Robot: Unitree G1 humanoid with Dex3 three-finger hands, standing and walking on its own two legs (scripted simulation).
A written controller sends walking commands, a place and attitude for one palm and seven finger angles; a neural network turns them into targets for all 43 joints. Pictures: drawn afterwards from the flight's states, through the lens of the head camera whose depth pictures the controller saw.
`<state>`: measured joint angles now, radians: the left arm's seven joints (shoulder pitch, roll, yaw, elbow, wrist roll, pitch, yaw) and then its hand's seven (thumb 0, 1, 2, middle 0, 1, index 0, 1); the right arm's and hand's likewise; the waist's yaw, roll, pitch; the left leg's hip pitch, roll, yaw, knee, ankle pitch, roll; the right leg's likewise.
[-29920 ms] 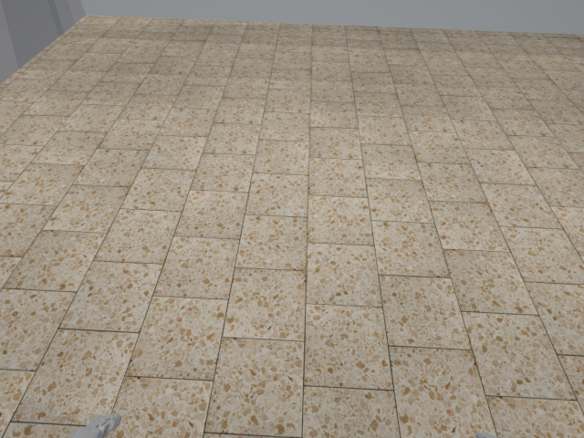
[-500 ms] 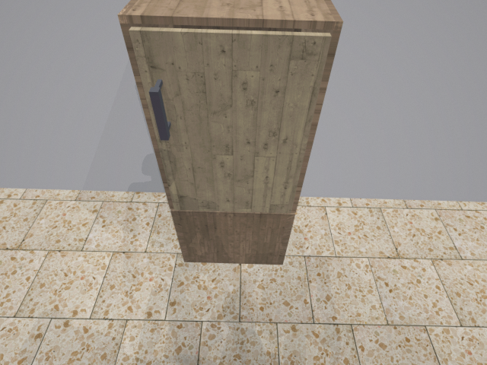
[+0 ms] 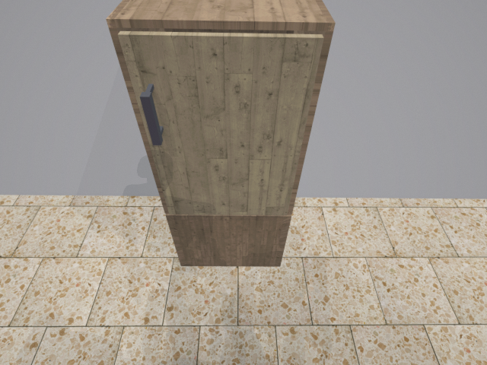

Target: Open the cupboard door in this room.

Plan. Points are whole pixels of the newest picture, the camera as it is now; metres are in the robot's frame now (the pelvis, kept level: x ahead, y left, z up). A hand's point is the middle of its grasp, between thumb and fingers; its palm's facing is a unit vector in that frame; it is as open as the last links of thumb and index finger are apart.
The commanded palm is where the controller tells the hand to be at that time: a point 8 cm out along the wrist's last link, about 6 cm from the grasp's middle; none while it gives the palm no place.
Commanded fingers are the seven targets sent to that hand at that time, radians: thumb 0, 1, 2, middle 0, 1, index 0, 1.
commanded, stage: look again from close up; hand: left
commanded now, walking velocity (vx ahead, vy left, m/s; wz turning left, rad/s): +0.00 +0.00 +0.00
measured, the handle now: (154, 115) +0.61 +0.25 +0.08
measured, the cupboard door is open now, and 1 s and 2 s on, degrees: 0 0 0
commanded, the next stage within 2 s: shuffle to correct the standing spot in 0.12 s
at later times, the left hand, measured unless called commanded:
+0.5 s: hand out of the picture -0.01 +0.17 -0.18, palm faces +0.09 -0.99 -0.14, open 7.4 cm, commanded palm none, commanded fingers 0.00 0.90 0.90 -0.20 -0.30 -0.20 -0.30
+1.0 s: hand (151, 347) +0.19 +0.20 -0.18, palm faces +0.07 -0.97 -0.21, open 7.3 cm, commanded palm none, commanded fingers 0.00 0.90 0.90 -0.20 -0.30 -0.20 -0.30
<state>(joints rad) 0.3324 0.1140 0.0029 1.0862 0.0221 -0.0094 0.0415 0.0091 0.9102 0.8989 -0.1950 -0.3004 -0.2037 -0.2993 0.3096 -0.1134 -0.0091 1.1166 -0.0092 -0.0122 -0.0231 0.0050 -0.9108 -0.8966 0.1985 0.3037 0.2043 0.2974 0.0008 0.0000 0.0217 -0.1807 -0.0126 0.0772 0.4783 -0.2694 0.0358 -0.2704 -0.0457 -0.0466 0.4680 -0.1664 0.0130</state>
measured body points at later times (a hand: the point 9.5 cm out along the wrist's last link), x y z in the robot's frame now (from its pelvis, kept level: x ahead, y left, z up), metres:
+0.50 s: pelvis +0.03 +0.01 -0.01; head +0.03 +0.02 +0.44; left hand -0.01 +0.22 -0.17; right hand -0.01 -0.21 -0.16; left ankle +0.00 +0.09 -0.74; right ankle +0.05 -0.13 -0.74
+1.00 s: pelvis +0.10 +0.02 -0.01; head +0.15 +0.02 +0.43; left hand +0.19 +0.25 -0.16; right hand +0.06 -0.20 -0.18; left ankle +0.03 +0.11 -0.70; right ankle +0.18 -0.10 -0.74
